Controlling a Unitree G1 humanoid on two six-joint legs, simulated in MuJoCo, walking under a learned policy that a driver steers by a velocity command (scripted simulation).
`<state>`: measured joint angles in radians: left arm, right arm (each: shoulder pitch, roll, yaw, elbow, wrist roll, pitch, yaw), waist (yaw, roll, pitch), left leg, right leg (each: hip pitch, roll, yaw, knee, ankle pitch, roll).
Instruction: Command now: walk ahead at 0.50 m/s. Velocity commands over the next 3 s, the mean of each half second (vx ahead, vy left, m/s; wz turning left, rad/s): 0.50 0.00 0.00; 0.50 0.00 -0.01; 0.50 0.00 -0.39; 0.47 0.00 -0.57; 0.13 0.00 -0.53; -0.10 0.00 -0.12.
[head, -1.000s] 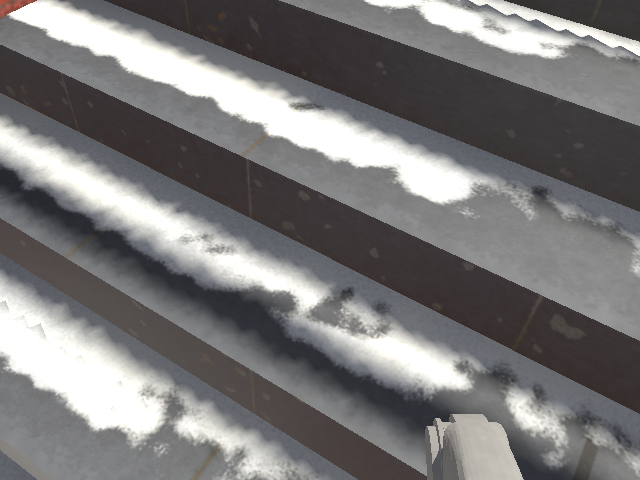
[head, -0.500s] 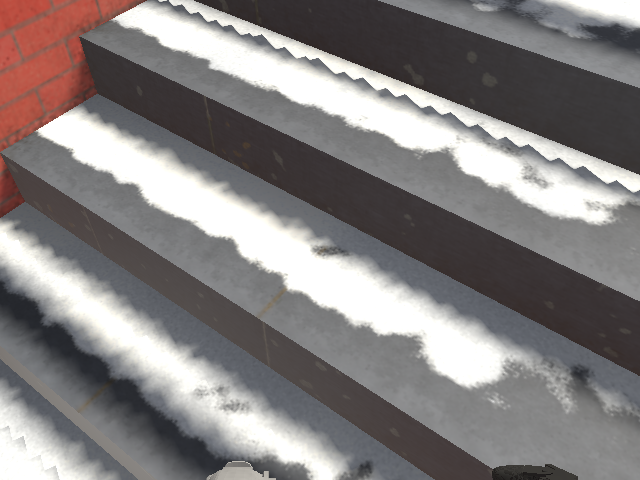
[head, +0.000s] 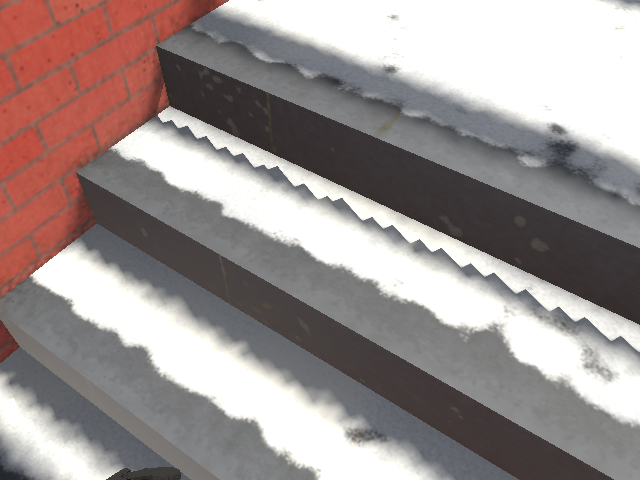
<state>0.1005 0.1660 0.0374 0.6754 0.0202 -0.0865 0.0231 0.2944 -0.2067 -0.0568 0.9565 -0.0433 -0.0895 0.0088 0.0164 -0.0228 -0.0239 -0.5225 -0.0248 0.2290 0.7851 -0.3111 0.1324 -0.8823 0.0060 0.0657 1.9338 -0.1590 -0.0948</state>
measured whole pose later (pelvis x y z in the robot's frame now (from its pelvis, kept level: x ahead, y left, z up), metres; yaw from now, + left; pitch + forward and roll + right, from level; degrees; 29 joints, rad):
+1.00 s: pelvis +0.59 +0.01 +0.19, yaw +0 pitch +6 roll +4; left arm 0.61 0.12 0.02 1.07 0.03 -0.11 -0.01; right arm -0.12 -0.09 0.02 0.53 0.01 0.00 0.05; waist 0.06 -0.04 0.02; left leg -1.18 0.04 0.22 1.32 -0.33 0.16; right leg 0.26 -0.07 -0.07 0.07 -0.33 -0.04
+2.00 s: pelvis +1.20 -0.03 +0.49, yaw -31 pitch +5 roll -2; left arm 0.39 0.19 0.03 1.00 0.02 -0.15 -0.05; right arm -0.03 -0.20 0.03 0.77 -0.03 -0.13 0.03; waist 0.08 0.02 -0.12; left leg -0.66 0.07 -0.05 0.76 -0.11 -0.04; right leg -0.27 0.14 0.20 0.73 -0.52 -0.03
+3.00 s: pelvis +1.28 +0.00 +0.53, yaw -48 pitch +3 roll -1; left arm 0.08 0.26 0.08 0.77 0.03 -0.06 0.02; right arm 0.29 -0.25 -0.05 0.80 -0.04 -0.08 0.03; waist -0.04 -0.01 0.00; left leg -0.21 -0.01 0.02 0.49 -0.35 0.05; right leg -0.54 0.02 0.09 0.81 -0.43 0.08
